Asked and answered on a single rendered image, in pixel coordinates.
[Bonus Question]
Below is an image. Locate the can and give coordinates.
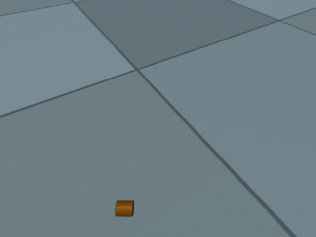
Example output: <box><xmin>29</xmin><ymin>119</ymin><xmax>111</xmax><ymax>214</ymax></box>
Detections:
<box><xmin>115</xmin><ymin>200</ymin><xmax>134</xmax><ymax>216</ymax></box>

